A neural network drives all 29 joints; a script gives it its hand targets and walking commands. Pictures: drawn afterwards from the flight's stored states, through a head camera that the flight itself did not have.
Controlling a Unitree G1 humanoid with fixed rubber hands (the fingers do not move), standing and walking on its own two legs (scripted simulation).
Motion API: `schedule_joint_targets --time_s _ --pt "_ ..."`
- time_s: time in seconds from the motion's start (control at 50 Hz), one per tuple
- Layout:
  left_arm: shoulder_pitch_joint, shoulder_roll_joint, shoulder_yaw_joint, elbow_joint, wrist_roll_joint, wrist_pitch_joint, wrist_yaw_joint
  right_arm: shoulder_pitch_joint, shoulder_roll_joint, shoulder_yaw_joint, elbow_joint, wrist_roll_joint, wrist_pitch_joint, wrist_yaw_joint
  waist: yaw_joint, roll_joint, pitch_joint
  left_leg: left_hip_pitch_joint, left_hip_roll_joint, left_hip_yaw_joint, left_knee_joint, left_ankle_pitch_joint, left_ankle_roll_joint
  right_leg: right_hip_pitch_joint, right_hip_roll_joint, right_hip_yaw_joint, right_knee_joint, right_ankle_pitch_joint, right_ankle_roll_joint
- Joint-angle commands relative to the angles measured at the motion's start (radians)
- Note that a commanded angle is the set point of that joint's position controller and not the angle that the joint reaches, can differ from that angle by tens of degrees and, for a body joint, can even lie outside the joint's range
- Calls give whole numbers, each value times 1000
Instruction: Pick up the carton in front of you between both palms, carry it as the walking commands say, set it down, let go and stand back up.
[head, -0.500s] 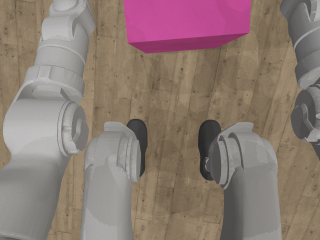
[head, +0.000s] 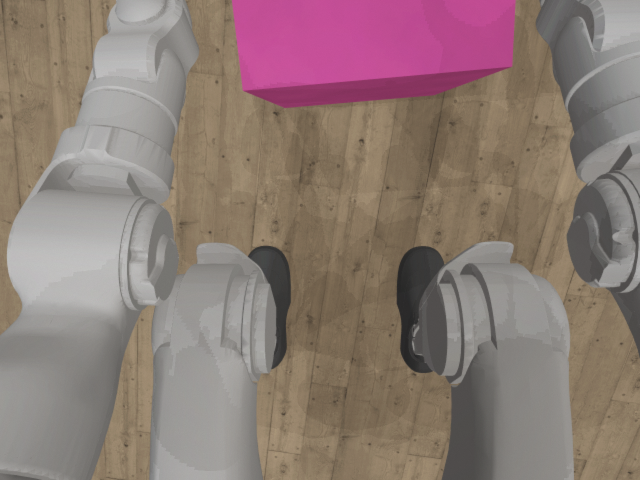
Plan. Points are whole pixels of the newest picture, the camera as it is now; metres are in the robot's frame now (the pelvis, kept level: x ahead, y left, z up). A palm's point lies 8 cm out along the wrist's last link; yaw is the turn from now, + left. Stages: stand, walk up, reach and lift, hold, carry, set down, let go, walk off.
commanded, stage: reach and lift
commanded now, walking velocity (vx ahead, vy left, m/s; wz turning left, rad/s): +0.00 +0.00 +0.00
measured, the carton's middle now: out of the picture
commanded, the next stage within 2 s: none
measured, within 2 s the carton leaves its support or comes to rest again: leaves its support in 0.52 s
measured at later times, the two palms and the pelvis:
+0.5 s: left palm out of the picture +0.56 +0.13 -0.16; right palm out of the picture +0.56 -0.17 -0.17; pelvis +0.00 +0.00 -0.01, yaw +0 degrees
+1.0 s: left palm out of the picture +0.50 +0.13 +0.04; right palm out of the picture +0.50 -0.17 +0.04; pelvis -0.02 +0.01 +0.10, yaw -2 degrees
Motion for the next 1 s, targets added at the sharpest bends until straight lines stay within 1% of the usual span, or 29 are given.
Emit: schedule_joint_targets --time_s 0.0,0.06,0.1,0.12,0.14,0.16,0.18,0.22,0.26,0.32,0.36,0.4,0.44,0.5,0.54,0.56,0.58,0.62,0.66,0.68,0.7,0.74,0.76,0.78,0.82,0.86,0.88,0.92,0.98 --pt "-278 81 0 -106 2 -18 0 -301 -82 5 -104 2 -19 2 3 -40 -1194 592 -22 61 -149 367 1 580 9 -52 -169 363 8" --pt "-338 14 -30 -123 -14 -10 -4 -360 -15 38 -112 15 -12 8 -1 -40 -1196 618 -33 64 -155 335 4 599 18 -53 -179 333 1" --pt "-355 -12 -14 -120 10 -3 -6 -377 15 24 -109 -10 -5 11 -4 -35 -1176 635 -40 68 -157 314 3 605 23 -57 -186 310 0" --pt "-369 -57 -10 -123 26 2 -12 -396 68 28 -113 -18 1 21 2 -33 -1165 649 -44 71 -159 309 5 609 29 -60 -186 301 0" --pt "-420 -195 -32 -140 39 9 -41 -443 228 58 -126 -21 11 51 15 -42 -1151 643 -53 75 -162 303 10 620 38 -61 -186 291 -2" --pt "-472 -355 -51 -146 54 19 -78 -490 388 82 -126 -31 21 88 8 -43 -1124 618 -61 78 -160 291 11 616 48 -63 -185 287 -3" --pt "-537 -545 -81 -158 70 36 -126 -537 579 106 -133 -43 35 137 8 -40 -1093 600 -71 81 -153 281 11 604 62 -64 -178 281 -6" --pt "-556 -762 -85 -174 103 71 -209 -518 807 91 -156 -81 68 215 1 -42 -1024 562 -85 91 -137 249 14 585 74 -74 -167 261 -14" --pt "-554 -875 -79 -205 122 104 -270 -480 923 69 -189 -104 102 277 -5 -41 -987 530 -88 100 -127 232 29 545 81 -84 -163 245 -23" --pt "-551 -943 -104 -255 110 132 -309 -457 1001 71 -251 -99 131 319 -9 -28 -1023 528 -88 108 -115 255 39 527 83 -90 -154 264 -30" --pt "-560 -990 -142 -302 80 146 -318 -481 1031 102 -301 -77 144 327 -9 -25 -1100 552 -88 109 -111 286 42 560 83 -91 -147 292 -32" --pt "-574 -1045 -184 -362 33 148 -316 -510 1068 149 -366 -42 149 323 -20 -44 -1240 608 -91 110 -106 357 41 626 83 -96 -140 367 -30" --pt "-599 -1098 -229 -447 -8 151 -308 -538 1118 207 -462 0 152 310 -23 -52 -1475 687 -97 118 -97 466 36 753 83 -95 -134 495 -27" --pt "-613 -1173 -288 -595 -40 177 -295 -584 1193 281 -675 30 174 283 -18 -53 -1925 815 -113 126 -109 653 25 977 94 -101 -136 725 -17" --pt "-607 -1224 -322 -675 -29 198 -280 -585 1244 309 -791 25 198 259 -11 -70 -2158 816 -125 132 -137 668 21 1081 108 -102 -155 785 -8" --pt "-614 -1224 -335 -712 -25 208 -274 -569 1251 311 -825 15 211 248 -24 -77 -2210 807 -130 131 -153 657 20 1117 113 -105 -169 789 -3" --pt "-619 -1226 -348 -737 -21 220 -272 -546 1257 314 -831 4 225 241 -31 -74 -2230 805 -133 135 -173 635 19 1135 117 -107 -188 770 1" --pt "-596 -1234 -359 -742 -2 241 -275 -483 1274 305 -792 -32 251 235 -41 -64 -2165 783 -138 137 -220 563 16 1117 125 -111 -232 696 3" --pt "-538 -1236 -335 -694 27 261 -282 -419 1298 283 -712 -69 275 240 -35 -61 -1989 735 -141 138 -269 477 13 1041 129 -117 -280 599 5" --pt "-507 -1240 -303 -646 50 269 -286 -387 1317 258 -663 -90 285 246 -30 -61 -1868 711 -142 136 -292 433 13 969 130 -122 -306 539 7" --pt "-479 -1248 -267 -595 79 274 -289 -352 1338 224 -611 -114 291 255 -25 -61 -1740 680 -141 133 -320 368 15 873 130 -126 -340 448 8" --pt "-428 -1249 -159 -482 166 281 -294 -307 1361 132 -492 -177 297 276 -2 -59 -1495 609 -140 129 -377 247 20 702 127 -129 -404 282 4" --pt "-402 -1244 -98 -433 213 284 -296 -294 1366 84 -445 -208 299 285 15 -62 -1407 582 -141 130 -407 197 25 649 128 -127 -434 221 2" --pt "-386 -1237 -45 -400 254 288 -299 -287 1364 38 -415 -237 301 293 23 -67 -1356 568 -141 127 -435 160 31 619 128 -124 -459 179 0" --pt "-369 -1237 18 -361 311 293 -301 -278 1353 -31 -374 -282 304 304 26 -69 -1324 573 -141 121 -481 118 38 605 132 -123 -502 132 -4" --pt "-362 -1243 47 -347 341 296 -305 -272 1346 -73 -354 -312 307 312 24 -63 -1338 597 -140 116 -518 99 39 616 134 -126 -536 110 -9" --pt "-364 -1250 51 -349 347 298 -308 -267 1342 -88 -351 -323 308 315 17 -59 -1354 611 -140 113 -533 96 38 628 135 -127 -551 108 -11" --pt "-371 -1273 36 -366 343 302 -314 -261 1347 -98 -357 -335 310 317 1 -44 -1399 645 -139 111 -562 99 33 663 136 -128 -578 115 -14" --pt "-387 -1326 -24 -413 314 313 -325 -261 1371 -73 -398 -329 314 318 -24 -13 -1508 720 -141 111 -593 135 23 740 137 -130 -611 159 -17"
